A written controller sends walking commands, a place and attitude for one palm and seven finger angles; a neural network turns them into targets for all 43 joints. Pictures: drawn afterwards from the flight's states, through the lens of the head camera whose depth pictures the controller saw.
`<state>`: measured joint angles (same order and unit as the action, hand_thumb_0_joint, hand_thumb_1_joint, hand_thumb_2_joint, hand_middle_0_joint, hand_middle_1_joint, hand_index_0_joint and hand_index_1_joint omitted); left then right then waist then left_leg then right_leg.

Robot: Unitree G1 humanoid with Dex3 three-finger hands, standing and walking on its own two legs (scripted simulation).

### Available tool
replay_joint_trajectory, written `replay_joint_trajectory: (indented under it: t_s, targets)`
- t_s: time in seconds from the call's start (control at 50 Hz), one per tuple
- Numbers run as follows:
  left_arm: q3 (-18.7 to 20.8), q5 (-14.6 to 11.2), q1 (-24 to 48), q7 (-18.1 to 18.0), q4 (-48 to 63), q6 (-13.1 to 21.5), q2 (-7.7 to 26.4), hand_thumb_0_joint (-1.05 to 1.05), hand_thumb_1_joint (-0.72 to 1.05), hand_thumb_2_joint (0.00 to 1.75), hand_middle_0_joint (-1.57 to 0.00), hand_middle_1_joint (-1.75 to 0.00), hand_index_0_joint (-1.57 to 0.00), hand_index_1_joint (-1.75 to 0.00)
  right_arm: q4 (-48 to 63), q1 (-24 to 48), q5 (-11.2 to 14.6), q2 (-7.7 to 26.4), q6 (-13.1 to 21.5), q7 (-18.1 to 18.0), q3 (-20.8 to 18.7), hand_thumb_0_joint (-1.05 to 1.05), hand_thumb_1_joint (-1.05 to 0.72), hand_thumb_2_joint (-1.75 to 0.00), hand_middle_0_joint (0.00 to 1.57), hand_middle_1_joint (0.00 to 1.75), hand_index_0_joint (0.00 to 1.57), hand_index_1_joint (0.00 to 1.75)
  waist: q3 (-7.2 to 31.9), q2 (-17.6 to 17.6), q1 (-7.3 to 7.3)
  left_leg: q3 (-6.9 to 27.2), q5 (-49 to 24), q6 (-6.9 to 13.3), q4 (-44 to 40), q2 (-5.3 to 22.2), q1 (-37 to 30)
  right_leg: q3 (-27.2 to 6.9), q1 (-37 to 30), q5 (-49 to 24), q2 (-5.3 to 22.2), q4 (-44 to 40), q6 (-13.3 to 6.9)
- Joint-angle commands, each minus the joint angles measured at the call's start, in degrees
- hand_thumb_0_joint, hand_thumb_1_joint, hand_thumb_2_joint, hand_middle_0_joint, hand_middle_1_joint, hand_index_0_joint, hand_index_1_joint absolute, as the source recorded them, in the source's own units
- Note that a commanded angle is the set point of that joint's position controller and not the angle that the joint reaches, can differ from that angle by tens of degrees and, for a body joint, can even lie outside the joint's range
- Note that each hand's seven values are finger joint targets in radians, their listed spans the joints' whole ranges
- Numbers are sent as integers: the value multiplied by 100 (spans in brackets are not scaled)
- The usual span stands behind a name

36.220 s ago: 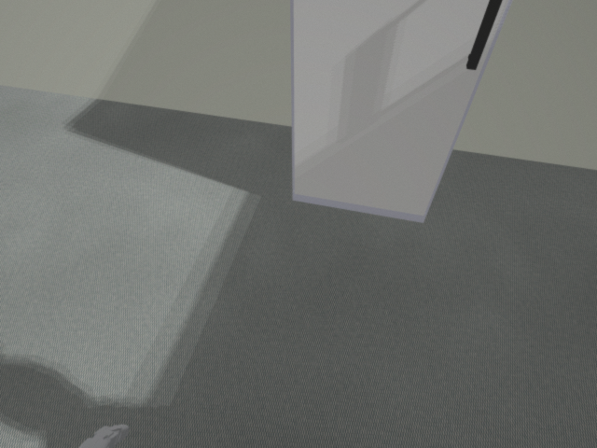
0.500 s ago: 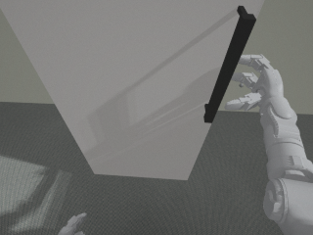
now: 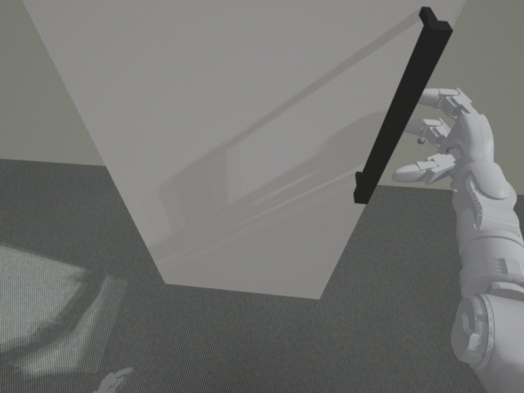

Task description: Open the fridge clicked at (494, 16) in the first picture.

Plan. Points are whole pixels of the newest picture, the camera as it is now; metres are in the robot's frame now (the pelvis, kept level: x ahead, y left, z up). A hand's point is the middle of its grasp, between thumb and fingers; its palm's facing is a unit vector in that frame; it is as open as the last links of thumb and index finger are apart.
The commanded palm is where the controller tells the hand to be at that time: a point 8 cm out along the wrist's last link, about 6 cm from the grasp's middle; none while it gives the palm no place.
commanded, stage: move the hooked fingers beside the handle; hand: right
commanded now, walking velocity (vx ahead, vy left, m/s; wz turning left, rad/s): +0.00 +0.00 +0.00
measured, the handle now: (387, 124) +0.50 -0.13 +0.16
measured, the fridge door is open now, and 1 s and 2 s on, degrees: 2 2 2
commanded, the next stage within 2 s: feel for the door with the fingertips in 1.50 s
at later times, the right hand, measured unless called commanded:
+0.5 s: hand (427, 139) +0.46 -0.18 +0.17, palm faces -0.04 +1.00 -0.03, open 13.9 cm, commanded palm +0.44 -0.24 +0.16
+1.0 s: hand (446, 140) +0.46 -0.21 +0.17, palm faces -0.05 +1.00 -0.01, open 14.0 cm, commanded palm +0.43 -0.26 +0.16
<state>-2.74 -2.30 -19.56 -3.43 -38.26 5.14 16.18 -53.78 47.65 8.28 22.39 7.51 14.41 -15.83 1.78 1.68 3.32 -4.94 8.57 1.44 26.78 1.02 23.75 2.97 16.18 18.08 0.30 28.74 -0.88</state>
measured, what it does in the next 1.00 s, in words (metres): stands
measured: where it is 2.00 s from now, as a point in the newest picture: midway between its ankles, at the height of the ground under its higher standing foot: outside the picture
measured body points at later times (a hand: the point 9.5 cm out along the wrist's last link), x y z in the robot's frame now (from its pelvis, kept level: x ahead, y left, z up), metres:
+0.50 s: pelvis +0.00 +0.00 +0.00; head +0.05 +0.01 +0.45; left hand +0.08 +0.26 -0.12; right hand +0.46 -0.24 +0.17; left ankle +0.05 +0.11 -0.74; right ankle -0.04 -0.11 -0.74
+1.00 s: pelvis +0.01 -0.01 +0.00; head +0.05 -0.01 +0.45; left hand +0.10 +0.25 -0.11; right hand +0.46 -0.26 +0.17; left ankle +0.05 +0.11 -0.74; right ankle -0.04 -0.11 -0.74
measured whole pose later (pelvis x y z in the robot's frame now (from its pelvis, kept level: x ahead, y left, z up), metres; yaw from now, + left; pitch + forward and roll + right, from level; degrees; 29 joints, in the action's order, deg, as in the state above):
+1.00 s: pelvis +0.01 -0.01 +0.00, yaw -1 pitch +7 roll +1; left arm -3.3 -2.3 -19.0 -3.5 -37.3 4.7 16.3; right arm -55.6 48.8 9.5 25.8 6.5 19.0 -17.3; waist 2.6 1.1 3.2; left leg -5.3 9.5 0.7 27.4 1.4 24.5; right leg 2.4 17.6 19.4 0.0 30.4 -1.5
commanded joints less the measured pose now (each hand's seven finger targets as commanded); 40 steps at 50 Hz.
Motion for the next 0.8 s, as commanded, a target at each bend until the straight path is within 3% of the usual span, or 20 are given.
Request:
replay_joint_trajectory:
  t_s: [0.0,0.04,0.06,0.1,0.16,0.22,0.26,0.38,0.4,0.44,0.48,0.5,0.54,0.56,0.58,0.62,0.66,0.7,0.74,0.78]
  targets:
    - [272,-19,-97,-44,580,200,803,0,90,90,-20,-30,-20,-30,1028,2731,171,1431,332,45,-360,0,50,-30,30,120,30,120,1799,-303,27,392,-1152,18,-23,2,-1795,-271,348,-1200,8,-457,-80]
    - [248,-17,-78,-49,595,207,791,0,90,90,-20,-30,-20,-30,1052,3032,108,1382,323,63,-207,0,50,-30,30,120,30,120,1729,-86,89,429,-958,13,-50,24,-1690,-269,393,-1009,-18,-469,-91]
    - [276,-7,-112,-50,592,196,818,0,90,90,-20,-30,-20,-30,1030,2954,62,1637,353,32,-409,0,50,-30,30,120,30,120,1827,-144,27,435,-932,22,-21,40,-1780,-270,404,-1026,-9,-431,-99]
    - [266,0,-79,-58,633,209,776,0,90,90,-20,-30,-20,-30,1206,3022,67,1646,453,58,-410,0,50,-30,30,120,30,120,2073,26,22,461,-1174,34,29,25,-1891,-260,288,-1221,-26,-396,-98]
    - [271,-14,-123,-66,616,214,788,0,90,90,-20,-30,-20,-30,1125,3012,115,1430,494,154,-200,0,50,-30,30,120,30,120,2060,-124,105,414,-1280,24,49,17,-1856,-264,239,-1321,-4,-360,-91]
    - [255,-23,-140,-76,590,208,816,0,90,90,-20,-30,-20,-30,872,2995,151,1615,410,188,-377,0,50,-30,30,120,30,120,1915,-166,98,430,-1174,7,30,14,-1761,-273,381,-1166,-13,-371,-94]
    - [277,-14,-154,-62,624,203,820,0,90,90,-20,-30,-20,-30,1029,3005,121,1595,431,215,-304,0,50,-30,30,120,30,120,2065,6,50,418,-1232,36,73,24,-1828,-277,313,-1285,-14,-350,-85]
    - [278,-9,-178,-43,634,196,801,0,90,90,-20,-30,-20,-30,1048,2951,169,1433,406,230,-243,0,50,-30,30,120,30,120,2067,12,92,382,-1352,34,102,-6,-1734,-300,249,-1449,-14,-317,-70]
    - [281,1,-226,-46,600,196,831,0,90,90,-20,-30,-20,-30,1030,3034,139,1644,404,214,-395,0,50,-30,30,120,30,120,2089,-16,77,385,-1367,38,108,-5,-1754,-313,265,-1461,-9,-314,-67]
    - [278,7,-219,-41,619,190,835,0,90,90,-20,-30,-20,-30,983,2967,128,1719,391,212,-465,0,50,-30,30,120,30,120,2059,-186,54,398,-1404,28,112,-2,-1848,-300,362,-1431,-10,-328,-82]
    - [286,12,-203,-27,651,166,826,0,90,90,-20,-30,-20,-30,1074,2830,132,1755,421,220,-500,0,50,-30,30,120,30,120,2149,-22,15,414,-1518,41,138,9,-1938,-275,354,-1543,-14,-309,-77]
    - [291,19,-218,-25,657,165,844,0,90,90,-20,-30,-20,-30,1140,2811,121,1953,440,227,-659,0,50,-30,30,120,30,120,2227,-53,-27,432,-1585,42,151,6,-2015,-272,338,-1580,-10,-298,-80]
    - [287,-8,-157,-21,695,157,817,0,90,90,-20,-30,-20,-30,1198,2698,143,1786,437,298,-505,0,50,-30,30,120,30,120,2142,52,-15,435,-1616,39,132,5,-1988,-233,335,-1583,-8,-314,-78]
    - [309,-5,-199,-25,690,132,842,0,90,90,-20,-30,-20,-30,1216,2659,139,1815,445,312,-505,0,50,-30,30,120,30,120,2194,-67,-10,399,-1664,52,156,10,-2028,-243,287,-1686,14,-296,-78]
    - [304,-9,-167,-18,718,141,820,0,90,90,-20,-30,-20,-30,1329,2602,189,1753,429,340,-507,0,50,-30,30,120,30,120,2219,96,-37,408,-1759,61,157,-8,-2024,-252,231,-1792,7,-301,-69]
    - [308,-13,-134,-27,749,132,834,0,90,90,-20,-30,-20,-30,1420,2422,211,1920,375,396,-655,0,50,-30,30,120,30,120,2261,58,-85,411,-1818,59,149,-9,-2071,-246,179,-1870,16,-309,-64]
    - [297,-38,-139,-24,752,108,833,0,90,90,-20,-30,-20,-30,1320,2387,267,1503,259,465,-294,0,50,-30,30,120,30,120,1930,-45,26,346,-1653,52,92,-6,-1845,-244,210,-1751,36,-334,-65]
    - [289,-39,-171,-44,689,95,883,0,90,90,-20,-30,-20,-30,1172,2546,258,1842,171,436,-560,0,50,-30,30,120,30,120,1758,-72,48,360,-1420,40,61,-9,-1691,-283,295,-1520,28,-345,-70]
    - [277,-31,-151,-59,700,113,857,0,90,90,-20,-30,-20,-30,1202,2841,229,1691,173,443,-364,0,50,-30,30,120,30,120,1757,-56,135,367,-1210,28,39,-5,-1571,-299,293,-1353,13,-330,-82]
    - [288,-13,-158,-70,695,138,829,0,90,90,-20,-30,-20,-30,1450,3014,223,1759,285,423,-395,0,50,-30,30,120,30,120,2069,297,103,376,-1310,60,77,-6,-1622,-317,70,-1552,-4,-275,-59]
